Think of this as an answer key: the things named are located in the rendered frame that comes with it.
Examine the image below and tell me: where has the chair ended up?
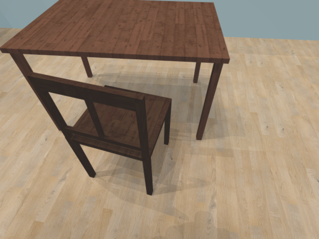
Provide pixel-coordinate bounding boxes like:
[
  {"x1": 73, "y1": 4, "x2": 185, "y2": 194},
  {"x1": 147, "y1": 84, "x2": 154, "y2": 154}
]
[{"x1": 27, "y1": 72, "x2": 172, "y2": 195}]

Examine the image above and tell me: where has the table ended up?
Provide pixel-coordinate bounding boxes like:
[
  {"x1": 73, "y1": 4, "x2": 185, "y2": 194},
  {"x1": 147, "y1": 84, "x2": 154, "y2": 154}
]
[{"x1": 0, "y1": 0, "x2": 230, "y2": 140}]

